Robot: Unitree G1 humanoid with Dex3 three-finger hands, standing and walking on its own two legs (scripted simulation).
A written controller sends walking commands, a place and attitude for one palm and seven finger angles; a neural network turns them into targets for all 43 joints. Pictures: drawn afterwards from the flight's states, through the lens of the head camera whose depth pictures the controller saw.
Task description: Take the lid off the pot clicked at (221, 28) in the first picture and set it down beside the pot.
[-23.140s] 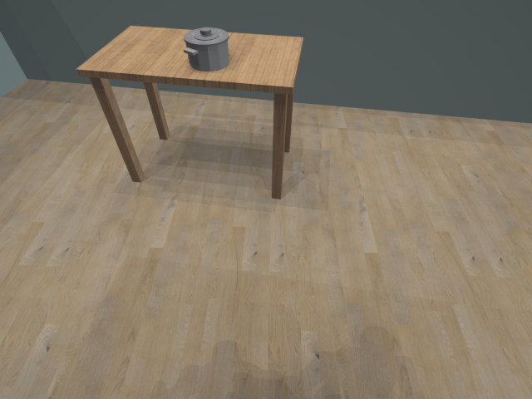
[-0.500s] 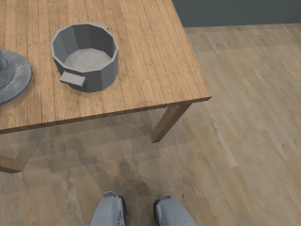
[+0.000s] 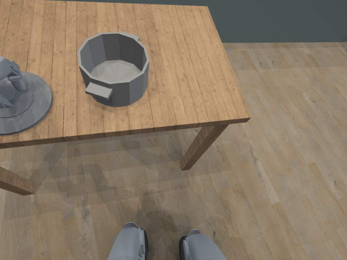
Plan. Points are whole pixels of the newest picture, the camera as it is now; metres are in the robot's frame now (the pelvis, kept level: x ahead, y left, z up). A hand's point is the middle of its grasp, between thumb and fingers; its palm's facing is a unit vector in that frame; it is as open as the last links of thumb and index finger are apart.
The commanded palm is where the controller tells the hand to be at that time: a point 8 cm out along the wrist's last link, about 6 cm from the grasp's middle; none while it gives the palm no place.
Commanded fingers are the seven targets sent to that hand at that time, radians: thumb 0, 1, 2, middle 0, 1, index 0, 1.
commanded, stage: open the fingers wide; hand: left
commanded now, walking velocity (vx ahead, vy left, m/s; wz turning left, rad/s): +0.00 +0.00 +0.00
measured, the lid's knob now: (6, 95) +0.49 +0.36 -0.02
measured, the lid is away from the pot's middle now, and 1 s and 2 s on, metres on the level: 0.25 0.25 0.25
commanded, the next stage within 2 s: raise the empty hand in 0.60 s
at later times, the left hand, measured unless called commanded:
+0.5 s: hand (2, 87) +0.49 +0.35 +0.02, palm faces -0.46 -0.14 -0.88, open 10.7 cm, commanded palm +0.53 +0.33 +0.07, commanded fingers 0.00 0.02 0.59 -0.33 -0.90 -0.33 -0.90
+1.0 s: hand out of the picture +0.48 +0.35 +0.05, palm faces -0.43 -0.14 -0.89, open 11.0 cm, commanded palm +0.53 +0.33 +0.11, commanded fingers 0.00 0.03 0.57 -0.32 -0.91 -0.32 -0.91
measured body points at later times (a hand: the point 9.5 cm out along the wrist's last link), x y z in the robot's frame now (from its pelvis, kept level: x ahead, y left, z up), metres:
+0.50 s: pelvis +0.01 -0.01 +0.00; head +0.15 +0.04 +0.42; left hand +0.51 +0.35 +0.07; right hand -0.01 -0.28 -0.10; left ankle +0.06 +0.04 -0.68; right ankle +0.02 -0.18 -0.68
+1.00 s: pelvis +0.01 -0.02 +0.01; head +0.14 +0.03 +0.44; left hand +0.50 +0.35 +0.10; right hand +0.01 -0.30 -0.09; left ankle +0.06 +0.04 -0.68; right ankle +0.02 -0.18 -0.68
